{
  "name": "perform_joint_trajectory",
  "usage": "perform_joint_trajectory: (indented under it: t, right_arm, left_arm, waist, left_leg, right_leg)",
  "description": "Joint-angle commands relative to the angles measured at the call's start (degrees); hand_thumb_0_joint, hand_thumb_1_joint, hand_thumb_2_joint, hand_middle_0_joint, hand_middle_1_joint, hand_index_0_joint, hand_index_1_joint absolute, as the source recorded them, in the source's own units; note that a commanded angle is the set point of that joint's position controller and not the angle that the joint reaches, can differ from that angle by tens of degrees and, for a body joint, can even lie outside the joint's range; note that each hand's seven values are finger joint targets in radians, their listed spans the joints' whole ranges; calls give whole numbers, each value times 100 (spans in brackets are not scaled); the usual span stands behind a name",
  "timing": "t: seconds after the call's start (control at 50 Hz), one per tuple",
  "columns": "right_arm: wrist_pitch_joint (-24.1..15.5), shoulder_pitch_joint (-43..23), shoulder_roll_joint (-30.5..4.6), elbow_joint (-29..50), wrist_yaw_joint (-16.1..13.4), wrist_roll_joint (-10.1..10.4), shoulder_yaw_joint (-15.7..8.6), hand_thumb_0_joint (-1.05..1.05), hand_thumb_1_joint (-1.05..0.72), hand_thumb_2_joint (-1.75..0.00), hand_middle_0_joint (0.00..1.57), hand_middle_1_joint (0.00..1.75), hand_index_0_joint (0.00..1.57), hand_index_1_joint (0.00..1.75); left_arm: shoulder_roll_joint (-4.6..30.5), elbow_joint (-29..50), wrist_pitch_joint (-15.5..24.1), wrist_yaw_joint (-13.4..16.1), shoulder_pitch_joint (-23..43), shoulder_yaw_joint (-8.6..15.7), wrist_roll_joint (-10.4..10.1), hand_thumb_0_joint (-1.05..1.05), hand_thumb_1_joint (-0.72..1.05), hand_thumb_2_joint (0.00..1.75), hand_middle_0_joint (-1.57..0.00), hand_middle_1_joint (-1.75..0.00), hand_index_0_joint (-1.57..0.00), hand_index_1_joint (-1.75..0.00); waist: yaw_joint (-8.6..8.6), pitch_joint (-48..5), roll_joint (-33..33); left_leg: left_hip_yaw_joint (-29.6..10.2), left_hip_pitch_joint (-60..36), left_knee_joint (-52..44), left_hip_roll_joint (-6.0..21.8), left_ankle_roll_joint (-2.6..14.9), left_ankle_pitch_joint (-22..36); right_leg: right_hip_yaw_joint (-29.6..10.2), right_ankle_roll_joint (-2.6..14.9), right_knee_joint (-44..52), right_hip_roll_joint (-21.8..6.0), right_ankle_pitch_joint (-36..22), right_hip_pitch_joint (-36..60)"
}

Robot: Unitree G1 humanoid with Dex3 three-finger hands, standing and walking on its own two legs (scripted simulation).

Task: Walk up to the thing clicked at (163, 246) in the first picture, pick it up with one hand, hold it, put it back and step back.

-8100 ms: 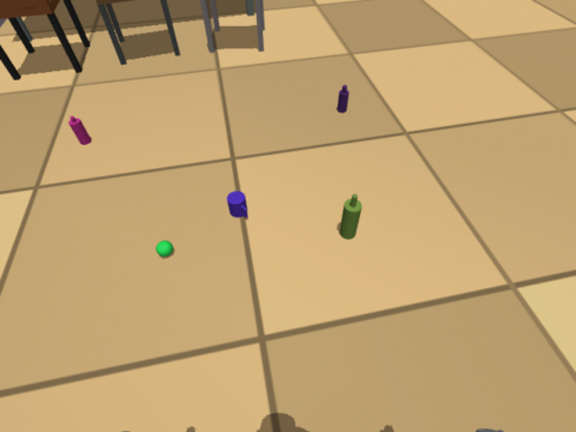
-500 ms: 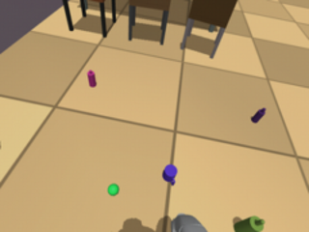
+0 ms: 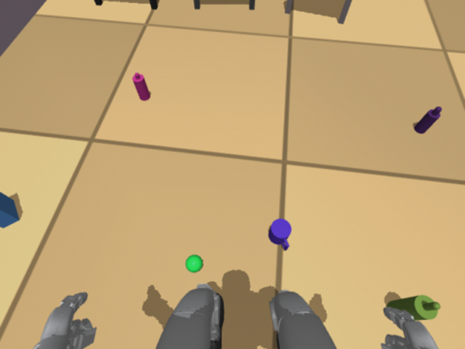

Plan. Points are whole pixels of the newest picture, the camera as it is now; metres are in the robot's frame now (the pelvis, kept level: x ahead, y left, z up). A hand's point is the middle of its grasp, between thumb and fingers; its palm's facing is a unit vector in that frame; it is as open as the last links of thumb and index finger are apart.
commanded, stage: walk up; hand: left
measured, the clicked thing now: (194, 263) +0.37 +0.17 -0.70
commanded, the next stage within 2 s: none
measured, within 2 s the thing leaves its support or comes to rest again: neither
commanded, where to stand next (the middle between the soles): +0.00 -0.04 m, yaw +2 degrees
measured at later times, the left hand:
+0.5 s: hand out of the picture -0.13 +0.25 -0.11, palm faces -0.02 -0.92 -0.40, open 7.3 cm
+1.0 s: hand out of the picture -0.05 +0.27 -0.11, palm faces +0.01 -0.95 -0.31, open 7.3 cm
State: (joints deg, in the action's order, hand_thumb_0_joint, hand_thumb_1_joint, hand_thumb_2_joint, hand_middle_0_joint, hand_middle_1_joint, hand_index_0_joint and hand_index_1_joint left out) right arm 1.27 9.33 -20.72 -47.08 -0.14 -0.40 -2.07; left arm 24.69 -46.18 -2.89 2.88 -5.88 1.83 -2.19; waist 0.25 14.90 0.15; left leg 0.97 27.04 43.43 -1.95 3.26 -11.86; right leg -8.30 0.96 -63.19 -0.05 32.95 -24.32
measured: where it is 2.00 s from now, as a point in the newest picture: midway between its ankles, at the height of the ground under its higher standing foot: outside the picture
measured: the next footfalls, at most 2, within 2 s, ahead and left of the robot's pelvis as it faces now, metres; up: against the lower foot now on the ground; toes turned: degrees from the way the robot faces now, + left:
right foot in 0.32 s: -0.11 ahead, -0.14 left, +0.00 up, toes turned -3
left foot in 0.74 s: -0.07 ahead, +0.12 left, +0.00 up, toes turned +2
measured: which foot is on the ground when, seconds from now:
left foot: down 0.00-0.36, up 0.38-0.72, down 0.74-1.00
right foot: up 0.00-0.30, down 0.32-0.76, up 0.78-1.00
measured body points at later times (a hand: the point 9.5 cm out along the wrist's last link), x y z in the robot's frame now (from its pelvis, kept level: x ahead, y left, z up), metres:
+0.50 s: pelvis -0.12 -0.03 +0.04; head -0.12 -0.04 +0.49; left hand -0.13 +0.29 -0.08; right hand -0.06 -0.37 -0.08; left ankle -0.06 +0.12 -0.61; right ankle -0.15 -0.14 -0.70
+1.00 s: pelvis -0.10 +0.00 +0.04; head -0.12 +0.03 +0.48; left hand -0.05 +0.32 -0.09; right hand -0.06 -0.32 -0.06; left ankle -0.11 +0.12 -0.70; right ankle +0.01 -0.16 -0.64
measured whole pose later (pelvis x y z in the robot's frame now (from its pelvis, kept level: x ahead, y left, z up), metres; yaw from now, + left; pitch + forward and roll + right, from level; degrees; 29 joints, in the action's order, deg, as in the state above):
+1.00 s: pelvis -0.10 +0.00 +0.04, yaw +2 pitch -5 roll +1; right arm -5.2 22.3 -21.2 -50.1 0.8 -0.9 -1.6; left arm 25.9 -48.0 -0.7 -4.9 -18.3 4.5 1.3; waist 0.0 3.2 5.5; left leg 0.1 6.6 27.8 -0.8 1.4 -16.2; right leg -3.3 0.4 -54.9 -4.5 14.8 -30.3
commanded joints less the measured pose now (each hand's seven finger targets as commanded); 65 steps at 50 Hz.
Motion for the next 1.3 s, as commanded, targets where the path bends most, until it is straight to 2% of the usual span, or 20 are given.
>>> perform_joint_trajectory:
  t: [0.0, 0.2, 0.3, 0.32, 0.34, 0.36, 0.42, 0.5, 0.6, 0.7, 0.74, 0.76, 0.78, 0.9, 1.02, 1.12, 1.16, 1.18, 1.22, 1.28]
  right_arm:
    - [-58, -112, -1519, 654, -157, -26, -589, 0, -90, -90, 20, 30, 20, 30]
    - [-96, 242, -1744, 584, -216, -142, -648, 0, -90, -90, 20, 30, 20, 30]
    - [50, -155, -1843, 561, -210, -280, -659, 0, -90, -90, 20, 30, 20, 30]
    - [75, -65, -1429, 545, -241, -220, -539, 0, -90, -90, 20, 30, 20, 30]
    - [10, -256, -1170, 578, -265, -133, -477, 0, -90, -90, 20, 30, 20, 30]
    - [-41, -497, -1886, 541, -370, -145, -746, 0, -90, -90, 20, 30, 20, 30]
    - [-145, 975, -1421, -193, -145, 20, -600, 0, -90, -90, 20, 30, 20, 30]
    - [-258, 654, -1600, 165, 65, 56, -528, 0, -90, -90, 20, 30, 20, 30]
    - [-494, -89, -1314, 412, 176, -60, -414, 0, -90, -90, 20, 30, 20, 30]
    - [-523, 1762, -1443, -336, 159, -2, -631, 0, -90, -90, 20, 30, 20, 30]
    - [-572, 2681, -1876, -532, -10, -123, -777, 0, -90, -90, 20, 30, 20, 30]
    - [-619, 2505, -2399, -241, -54, -203, -820, 0, -90, -90, 20, 30, 20, 30]
    - [-643, 1777, -2584, -85, -59, -36, -850, 0, -90, -90, 20, 30, 20, 30]
    - [-832, 1142, -1878, 125, -53, 21, -534, 0, -90, -90, 20, 30, 20, 30]
    - [-857, 1207, -1948, 231, -3, -53, -565, 0, -90, -90, 20, 30, 20, 30]
    - [-544, 909, -1533, 213, -17, 27, -347, 0, -90, -90, 20, 30, 20, 30]
    - [-485, 1392, -1015, 149, -28, 131, -164, 0, -90, -90, 20, 30, 20, 30]
    - [-496, 1625, -771, 209, -32, 157, -55, 0, -90, -90, 20, 30, 20, 30]
    - [-374, 1585, -1312, 23, -148, 61, -226, 0, -90, -90, 20, 30, 20, 30]
    - [-247, 1217, -1411, -132, -80, 74, -302, 0, -90, -90, 20, 30, 20, 30]
  left_arm:
    - [1116, -65, -120, 70, -1118, 388, 29, 0, 90, 90, -20, -30, -20, -30]
    - [976, 138, -186, -210, -1111, 548, 323, 0, 90, 90, -20, -30, -20, -30]
    - [954, -663, -137, -512, -2881, 746, 421, 0, 90, 90, -20, -30, -20, -30]
    - [1116, -608, -130, -491, -2791, 809, 525, 0, 90, 90, -20, -30, -20, -30]
    - [1670, -117, -130, -460, -1741, 903, 634, 0, 90, 90, -20, -30, -20, -30]
    - [2106, 337, -84, -402, -669, 906, 599, 0, 90, 90, -20, -30, -20, -30]
    - [963, 279, 227, -285, 116, 672, 572, 0, 90, 90, -20, -30, -20, -30]
    - [1336, 182, 437, -497, -1192, 850, 552, 0, 90, 90, -20, -30, -20, -30]
    - [1252, -34, 512, -483, -2129, 784, 401, 0, 90, 90, -20, -30, -20, -30]
    - [1360, 529, 376, -569, -938, 623, 430, 0, 90, 90, -20, -30, -20, -30]
    - [532, 689, 281, -573, -1208, 414, 403, 0, 90, 90, -20, -30, -20, -30]
    - [570, 767, 271, -543, -1035, 426, 360, 0, 90, 90, -20, -30, -20, -30]
    - [1274, 687, 289, -507, -819, 570, 412, 0, 90, 90, -20, -30, -20, -30]
    - [1215, 88, 298, -691, -1547, 626, 368, 0, 90, 90, -20, -30, -20, -30]
    - [1050, 257, 308, -833, -786, 597, 358, 0, 90, 90, -20, -30, -20, -30]
    - [766, -215, 593, -510, -965, 435, 254, 0, 90, 90, -20, -30, -20, -30]
    - [1107, -408, 752, -372, -1528, 505, 300, 0, 90, 90, -20, -30, -20, -30]
    - [1458, -367, 784, -320, -1633, 580, 338, 0, 90, 90, -20, -30, -20, -30]
    - [1625, -223, 691, -293, -1132, 551, 248, 0, 90, 90, -20, -30, -20, -30]
    - [1409, -189, 669, -182, -869, 410, 269, 0, 90, 90, -20, -30, -20, -30]
  waist:
    - [-163, -1797, -474]
    - [38, -2114, -986]
    - [-483, -2143, -1406]
    - [-593, -1638, 128]
    - [-663, -879, 2044]
    - [-442, -136, 1485]
    - [358, -435, 283]
    - [-405, -698, 945]
    - [-778, -643, 909]
    - [344, -1300, 759]
    - [630, -1583, -1224]
    - [639, -1314, -1330]
    - [476, -613, -647]
    - [-89, -208, -560]
    - [82, -184, -1029]
    - [-96, -1018, -861]
    - [-333, -1792, 364]
    - [-290, -2125, 1348]
    - [-203, -2059, 1214]
    - [-136, -1839, 864]
  left_leg:
    - [-1976, -1028, -2024, 1531, 664, 1381]
    - [-1952, -1753, -2175, 1860, 856, -695]
    - [-890, 295, -2552, 1077, -318, -2604]
    - [-283, 1162, -980, 370, -619, -2953]
    - [-117, 1604, 1408, -615, -608, -2298]
    - [-1161, 341, 2365, -15, -550, -1739]
    - [-780, 78, 2620, -436, -443, -788]
    - [-399, 1356, 1458, -73, -552, -888]
    - [-438, 1072, -480, 286, -411, -1398]
    - [184, -2666, -1913, 10, -107, -553]
    - [-1535, -4146, -2397, 891, 85, -1978]
    - [-4475, -3354, -3371, 2484, 762, -4156]
    - [-4718, -2188, -3732, 2845, 1259, -4581]
    - [-1692, -878, -3285, 1576, 776, -1834]
    - [-1163, -602, -3305, 1355, 738, -1919]
    - [-440, -648, -1395, 1013, 470, 1463]
    - [-111, -573, 471, 501, 132, 716]
    - [-27, 134, 1308, 26, -100, -1161]
    - [-349, 110, 1663, 285, -97, -2349]
    - [-490, -49, 1422, 498, -123, -2031]
  right_leg:
    - [-310, 175, -1585, 342, -114, -179]
    - [127, -32, 511, 187, 99, 44]
    - [1280, 292, 3642, 380, 131, 2674]
    - [2, 516, 4507, -199, 1053, 2315]
    - [-2875, 1224, 5471, -2066, 3246, 168]
    - [-3832, 1689, 6193, -2880, 4106, -2109]
    - [-377, 949, 5037, -1018, -16, -327]
    - [-825, 861, 5333, -1185, 1492, 1996]
    - [-785, 1110, 4840, -1621, -668, 3120]
    - [309, 798, 4011, -1034, 623, 188]
    - [1350, 294, 1131, -70, 655, -1685]
    - [790, 118, 77, 197, 112, -2558]
    - [-90, 177, -41, -438, -406, -2210]
    - [303, -72, 405, -531, -1813, -871]
    - [680, -109, 1705, -676, -2348, -470]
    - [1228, -105, 3222, -92, -2828, 1353]
    - [716, 96, 3759, -534, -3975, 2448]
    - [-891, 481, 3800, -1690, -4669, 2932]
    - [-1787, 1463, 3822, -2386, -4055, 2304]
    - [-646, 1077, 3713, -1726, -3520, 1593]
